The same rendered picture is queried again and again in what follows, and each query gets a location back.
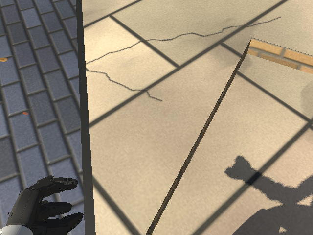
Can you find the left robot hand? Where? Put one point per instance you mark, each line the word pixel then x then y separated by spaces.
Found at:
pixel 30 211

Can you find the robot left forearm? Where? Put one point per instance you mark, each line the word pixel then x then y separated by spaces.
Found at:
pixel 15 229

